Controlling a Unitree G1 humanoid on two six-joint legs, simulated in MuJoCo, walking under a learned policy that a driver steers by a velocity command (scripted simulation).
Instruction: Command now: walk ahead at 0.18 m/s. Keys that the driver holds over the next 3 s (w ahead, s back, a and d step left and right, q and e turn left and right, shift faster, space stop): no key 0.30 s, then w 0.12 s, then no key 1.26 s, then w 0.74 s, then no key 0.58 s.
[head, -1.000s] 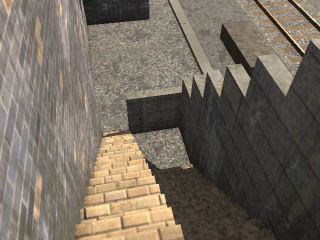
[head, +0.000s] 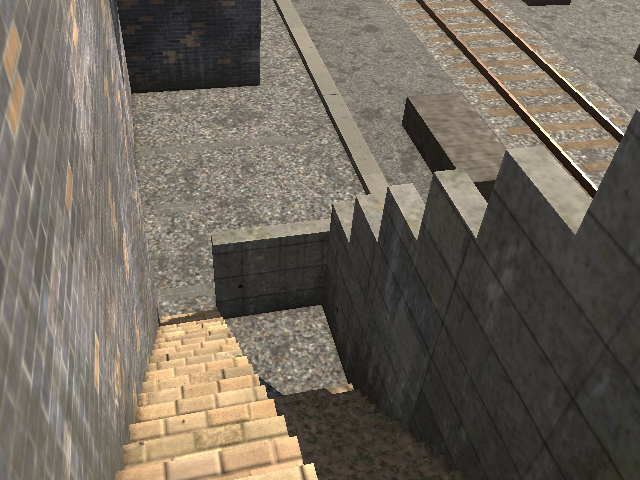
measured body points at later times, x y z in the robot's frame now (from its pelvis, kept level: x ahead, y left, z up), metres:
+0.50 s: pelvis +0.15 +0.10 -0.09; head +0.13 +0.11 +0.36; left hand +0.16 +0.33 -0.25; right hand +0.16 -0.18 -0.23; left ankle +0.13 +0.20 -0.83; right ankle +0.05 +0.00 -0.58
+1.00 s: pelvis +0.20 +0.12 -0.11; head +0.21 +0.11 +0.34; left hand +0.23 +0.37 -0.25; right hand +0.37 -0.13 -0.22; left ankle +0.12 +0.20 -0.83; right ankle +0.15 -0.01 -0.82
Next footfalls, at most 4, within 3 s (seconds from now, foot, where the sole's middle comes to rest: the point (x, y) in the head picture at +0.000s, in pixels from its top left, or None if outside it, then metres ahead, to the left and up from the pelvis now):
0.08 right None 0.04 0.00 -0.66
0.44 left None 0.16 0.20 -0.88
0.72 right None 0.19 -0.01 -0.88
2.50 left None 0.45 0.24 -1.09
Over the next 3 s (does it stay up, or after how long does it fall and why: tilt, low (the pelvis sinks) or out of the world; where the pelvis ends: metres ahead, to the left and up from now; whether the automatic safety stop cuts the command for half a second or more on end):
stays up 0.58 0.18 -0.57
